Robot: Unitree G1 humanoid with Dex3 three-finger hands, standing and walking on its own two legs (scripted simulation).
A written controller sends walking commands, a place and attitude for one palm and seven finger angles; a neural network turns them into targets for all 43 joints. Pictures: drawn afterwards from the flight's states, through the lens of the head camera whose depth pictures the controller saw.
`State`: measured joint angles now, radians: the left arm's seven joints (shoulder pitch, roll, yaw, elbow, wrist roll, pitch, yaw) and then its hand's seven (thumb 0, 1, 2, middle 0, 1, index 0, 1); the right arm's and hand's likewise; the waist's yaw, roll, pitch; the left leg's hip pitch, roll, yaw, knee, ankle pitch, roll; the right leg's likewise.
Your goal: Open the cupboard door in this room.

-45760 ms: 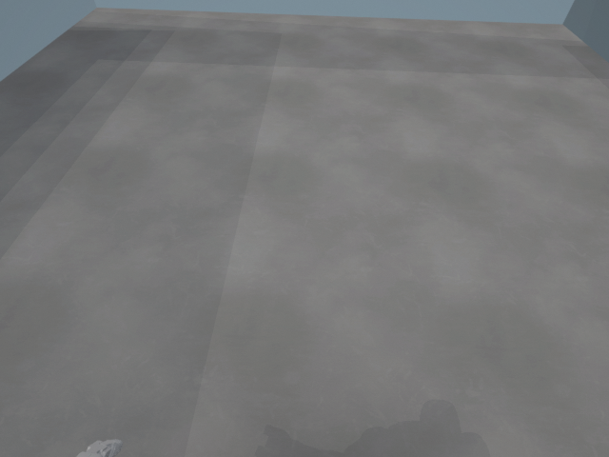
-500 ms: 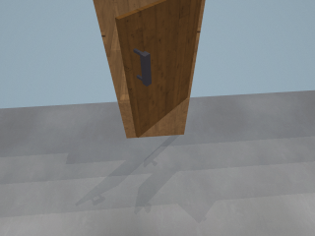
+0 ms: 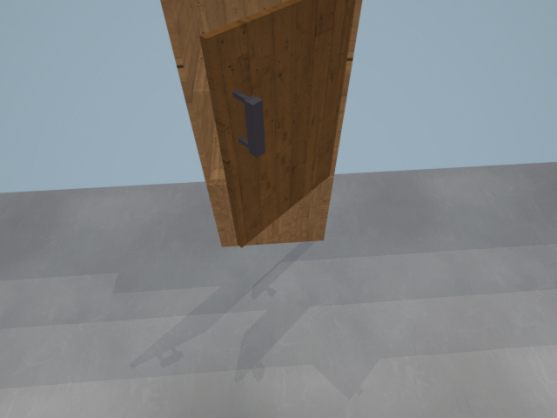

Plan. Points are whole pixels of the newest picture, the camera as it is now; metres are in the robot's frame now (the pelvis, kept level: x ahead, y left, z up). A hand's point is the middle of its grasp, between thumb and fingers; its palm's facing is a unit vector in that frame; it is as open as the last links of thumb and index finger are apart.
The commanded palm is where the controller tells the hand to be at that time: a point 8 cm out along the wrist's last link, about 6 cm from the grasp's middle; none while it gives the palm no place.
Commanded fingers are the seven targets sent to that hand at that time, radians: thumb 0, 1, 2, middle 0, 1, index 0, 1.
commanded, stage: walk to a spot facing it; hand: left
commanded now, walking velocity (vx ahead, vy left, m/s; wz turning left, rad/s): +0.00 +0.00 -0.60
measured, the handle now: (247, 123) +0.62 +0.09 +0.08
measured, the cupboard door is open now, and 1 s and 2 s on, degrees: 42 42 42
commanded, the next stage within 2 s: none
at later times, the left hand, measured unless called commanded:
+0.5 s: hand out of the picture +0.09 +0.18 -0.18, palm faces -0.18 -0.94 -0.28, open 7.4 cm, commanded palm none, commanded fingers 0.00 0.90 0.90 -0.20 -0.30 -0.20 -0.30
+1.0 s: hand (193, 408) +0.17 +0.16 -0.18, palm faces -0.43 -0.87 -0.22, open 7.4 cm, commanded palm none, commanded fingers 0.00 0.90 0.90 -0.20 -0.30 -0.20 -0.30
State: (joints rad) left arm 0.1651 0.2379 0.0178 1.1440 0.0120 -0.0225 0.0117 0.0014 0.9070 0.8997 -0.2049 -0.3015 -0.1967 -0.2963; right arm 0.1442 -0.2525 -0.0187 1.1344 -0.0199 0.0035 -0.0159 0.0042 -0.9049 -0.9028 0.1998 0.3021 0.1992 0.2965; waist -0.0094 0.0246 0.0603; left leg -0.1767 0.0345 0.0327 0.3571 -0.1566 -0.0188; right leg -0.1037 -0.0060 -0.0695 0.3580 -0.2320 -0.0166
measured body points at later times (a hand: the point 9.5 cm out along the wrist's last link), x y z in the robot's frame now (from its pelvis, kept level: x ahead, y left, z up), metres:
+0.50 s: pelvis -0.01 -0.02 -0.02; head +0.03 -0.05 +0.42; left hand +0.10 +0.22 -0.16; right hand -0.02 -0.27 -0.19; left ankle +0.01 +0.13 -0.73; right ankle -0.03 -0.10 -0.75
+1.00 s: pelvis -0.01 +0.01 -0.01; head +0.05 +0.00 +0.44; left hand +0.19 +0.21 -0.16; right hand -0.04 -0.25 -0.14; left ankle +0.05 +0.13 -0.75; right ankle -0.08 -0.10 -0.67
